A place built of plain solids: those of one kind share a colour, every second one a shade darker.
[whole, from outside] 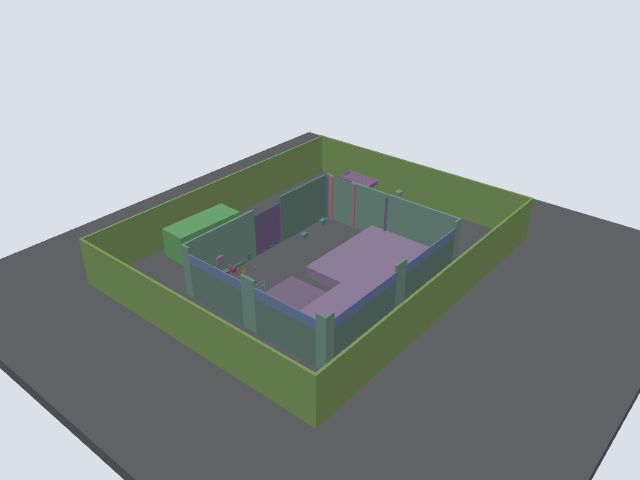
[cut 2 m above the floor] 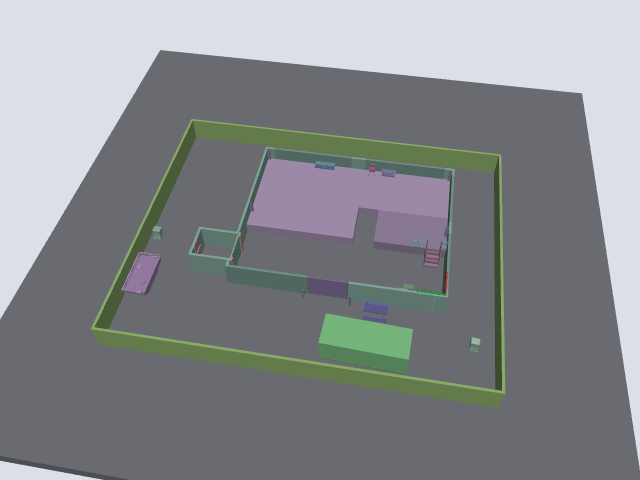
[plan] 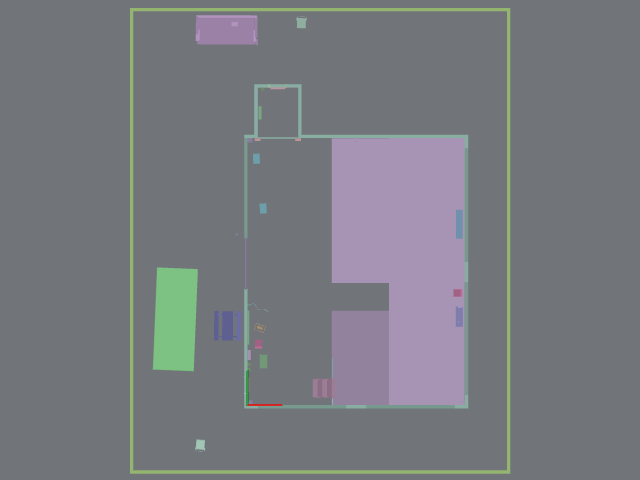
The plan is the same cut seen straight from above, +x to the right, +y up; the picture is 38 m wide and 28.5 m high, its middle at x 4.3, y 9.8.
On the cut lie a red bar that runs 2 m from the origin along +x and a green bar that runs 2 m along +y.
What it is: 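A works' assembly hall with a stage; one tall room, parted into a floor behind the doors and a second floor beyond one front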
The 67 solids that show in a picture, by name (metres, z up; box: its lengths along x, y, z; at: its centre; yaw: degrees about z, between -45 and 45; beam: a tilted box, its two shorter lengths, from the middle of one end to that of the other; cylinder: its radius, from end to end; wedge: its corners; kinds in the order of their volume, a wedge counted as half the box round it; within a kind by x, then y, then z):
{
 "raised_floor_bank_1": {"box": [3.4, 5.6, 0.93], "at": [6.7, 2.8, 0.41]},
 "raised_floor_bank_2": {"box": [3.4, 8.6, 0.93], "at": [6.7, 11.55, 0.41]},
 "raised_floor_bank_3": {"box": [4.5, 15.85, 0.93], "at": [10.65, 7.92, 0.41]},
 "yard_bound_1": {"box": [0.2, 27.65, 3.93], "at": [-6.89, 9.75, 1.92]},
 "yard_bound_2": {"box": [22.59, 0.2, 3.93], "at": [4.31, -3.97, 1.92]},
 "yard_bound_3": {"box": [22.59, 0.2, 3.93], "at": [4.31, 23.48, 1.92]},
 "yard_bound_4": {"box": [0.2, 27.65, 3.93], "at": [15.5, 9.75, 1.92]},
 "beyond_container_1": {"box": [0.08, 6.06, 0.23], "at": [-5.47, 5.12, 0.06], "yaw": -2.3},
 "beyond_container_2": {"box": [2.32, 5.99, 2.59], "at": [-4.29, 5.1, 1.24], "yaw": -2.3},
 "beyond_container_3": {"box": [2.4, 6.06, 2.65], "at": [-4.29, 5.1, 1.27], "yaw": -2.3},
 "beyond_container_4": {"box": [0.08, 6.06, 0.23], "at": [-3.11, 5.03, 0.06], "yaw": -2.3},
 "wall_1": {"box": [0.2, 7.11, 4.25], "at": [-0.1, 3.35, 2.08]},
 "wall_2": {"box": [0.2, 6.16, 4.25], "at": [-0.1, 12.97, 2.08]},
 "wall_3": {"box": [0.81, 0.2, 4.25], "at": [0.2, -0.1, 2.08]},
 "wall_4": {"box": [0.8, 0.2, 4.25], "at": [0.2, 15.95, 2.08]},
 "wall_5": {"box": [0.2, 3.2, 2.55], "at": [0.5, 17.45, 1.23]},
 "wall_6": {"box": [2.52, 0.06, 4.25], "at": [1.8, 15.82, 2.08]},
 "wall_7": {"box": [2.4, 0.06, 2.55], "at": [1.8, 15.88, 1.23]},
 "wall_8": {"box": [2.8, 0.2, 2.55], "at": [1.8, 18.95, 1.23]},
 "wall_9": {"box": [0.2, 3.2, 2.55], "at": [3.1, 17.45, 1.23]},
 "wall_10": {"box": [5.26, 0.2, 3.0], "at": [3.23, -0.1, 1.45]},
 "wall_11": {"box": [1.21, 0.2, 4.25], "at": [6.45, -0.1, 2.08]},
 "wall_12": {"box": [10.1, 0.2, 4.25], "at": [8.05, 15.95, 2.08]},
 "wall_13": {"box": [5.26, 0.2, 3.0], "at": [9.68, -0.1, 1.45]},
 "wall_14": {"box": [0.81, 0.2, 4.25], "at": [12.7, -0.1, 2.08]},
 "wall_15": {"box": [0.2, 0.81, 4.25], "at": [13.0, 0.2, 2.08]},
 "wall_16": {"box": [0.2, 6.71, 3.0], "at": [13.0, 3.95, 1.45]},
 "wall_17": {"box": [0.2, 1.21, 4.25], "at": [13.0, 7.9, 2.08]},
 "wall_18": {"box": [0.2, 6.76, 3.0], "at": [13.0, 11.88, 1.45]},
 "wall_19": {"box": [0.2, 0.81, 4.25], "at": [13.0, 15.65, 2.08]},
 "beyond_skip_1": {"box": [3.48, 0.16, 0.07], "at": [-1.25, 21.49, 1.11], "yaw": -0.2},
 "beyond_skip_2": {"box": [3.34, 1.65, 0.34], "at": [-1.24, 22.25, 0.89], "yaw": -0.2},
 "beyond_skip_3": {"box": [3.47, 0.11, 0.08], "at": [-1.24, 23.05, 1.11], "yaw": -0.2},
 "beyond_skip_4": {"box": [3.6, 0.1, 0.1], "at": [-1.24, 23.09, 1.19], "yaw": -0.2},
 "window_pane_1": {"box": [5.25, 0.1, 0.76], "at": [3.23, -0.15, 3.32]},
 "window_pane_2": {"box": [5.25, 0.1, 0.76], "at": [9.68, -0.15, 3.32]},
 "window_pane_3": {"box": [0.1, 6.7, 0.76], "at": [13.05, 3.95, 3.32]},
 "window_pane_4": {"box": [0.1, 6.75, 0.76], "at": [13.05, 11.88, 3.32]},
 "door_landing_1": {"box": [0.31, 1.12, 0.23], "at": [4.02, 1.0, 0.06]},
 "door_landing_2": {"box": [0.31, 1.12, 0.4], "at": [4.3, 1.0, 0.15]},
 "door_landing_3": {"box": [0.31, 1.12, 0.58], "at": [4.59, 1.0, 0.24]},
 "door_landing_4": {"box": [0.31, 1.12, 0.75], "at": [4.87, 1.0, 0.33]},
 "door_landing_5": {"box": [0.21, 1.12, 0.18], "at": [5.1, 1.0, 0.79]},
 "roller_shutter_1": {"box": [0.06, 2.86, 3.65], "at": [-0.12, 8.4, 1.77]},
 "roller_shutter_2": {"box": [0.1, 2.85, 0.1], "at": [-0.1, 8.4, 0.0]},
 "beyond_wheeled_bin_1": {"box": [0.48, 0.51, 1.08], "at": [-2.8, -2.35, 0.48], "yaw": -4.3},
 "beyond_wheeled_bin_2": {"box": [0.53, 0.6, 0.4], "at": [-2.8, -2.35, 0.82], "yaw": -4.3},
 "beyond_wheeled_bin_3": {"box": [0.53, 0.6, 0.4], "at": [3.2, 22.67, 0.82], "yaw": -2.6},
 "pier_1": {"box": [0.34, 0.17, 4.25], "at": [0.6, 15.77, 2.08]},
 "pier_2": {"box": [0.34, 0.17, 4.25], "at": [3.0, 15.77, 2.08]},
 "carton_1": {"box": [0.4, 0.6, 0.45], "at": [0.53, 14.62, 0.17], "yaw": 2.8},
 "carton_2": {"box": [0.4, 0.6, 0.45], "at": [0.93, 11.68, 0.17], "yaw": 3.5},
 "radiator_1": {"box": [0.1, 2.02, 0.36], "at": [0.05, 4.6, 0.13]},
 "radiator_2": {"box": [0.19, 0.78, 0.76], "at": [0.74, 17.35, 0.49]},
 "beyond_bench_table_1": {"box": [0.27, 1.76, 0.042], "at": [-1.86, 4.71, 0.43], "yaw": -0.6},
 "beyond_bench_table_2": {"box": [0.64, 1.74, 0.06], "at": [-1.19, 4.7, 0.72], "yaw": -0.6},
 "beyond_bench_table_3": {"box": [0.27, 1.76, 0.042], "at": [-0.52, 4.69, 0.43], "yaw": -0.6},
 "door_leaf_1": {"box": [1.0, 0.044, 2.15], "at": [1.8, 18.85, 1.02]},
 "file_trolley_1": {"box": [0.4, 0.74, 0.29], "at": [0.96, 2.59, 0.94]},
 "distribution_board_1": {"box": [0.18, 0.6, 0.7], "at": [0.09, 2.97, 1.5]},
 "bench_things_1": {"box": [0.4, 1.71, 0.07], "at": [12.58, 10.73, 1.3]},
 "bench_short_1": {"box": [0.13, 1.2, 0.029], "at": [12.43, 5.25, 1.32]},
 "bench_short_2": {"box": [0.4, 1.11, 0.07], "at": [12.57, 5.2, 1.3]},
 "steel_column_1": {"box": [0.2, 0.014, 4.05], "at": [0.14, 15.65, 1.98]},
 "steel_column_2": {"box": [0.2, 0.014, 4.05], "at": [0.14, 15.83, 1.98]},
 "steel_column_3": {"box": [0.2, 0.014, 4.05], "at": [6.45, 15.65, 1.98]},
 "chair_stack_1": {"box": [0.52, 0.4, 0.11], "at": [12.48, 6.65, 1.49]}
}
